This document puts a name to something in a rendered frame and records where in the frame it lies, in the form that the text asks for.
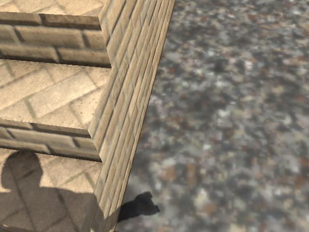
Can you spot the stairs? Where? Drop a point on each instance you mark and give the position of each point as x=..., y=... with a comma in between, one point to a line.
x=76, y=78

